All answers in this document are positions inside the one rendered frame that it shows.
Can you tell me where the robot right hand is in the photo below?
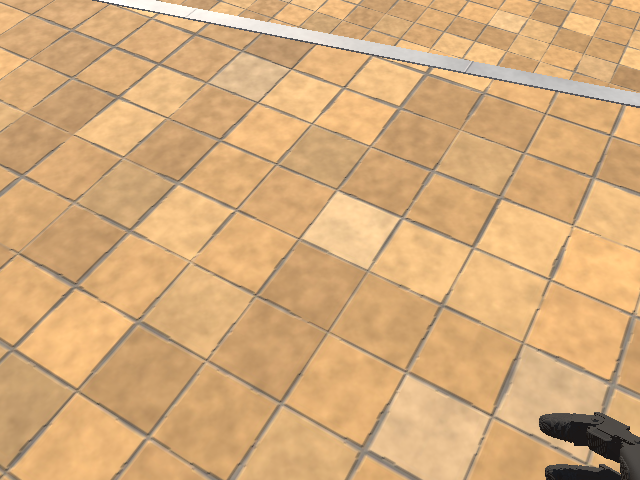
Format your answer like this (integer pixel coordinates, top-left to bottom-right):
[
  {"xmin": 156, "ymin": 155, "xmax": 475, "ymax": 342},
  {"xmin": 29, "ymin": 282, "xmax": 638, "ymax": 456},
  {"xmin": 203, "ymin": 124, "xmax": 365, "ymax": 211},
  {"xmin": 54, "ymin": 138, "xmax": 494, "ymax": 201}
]
[{"xmin": 539, "ymin": 412, "xmax": 640, "ymax": 480}]

